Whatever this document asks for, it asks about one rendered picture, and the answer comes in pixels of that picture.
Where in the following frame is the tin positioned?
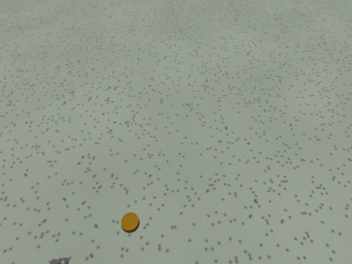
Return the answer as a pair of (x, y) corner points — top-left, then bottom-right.
(121, 212), (140, 233)

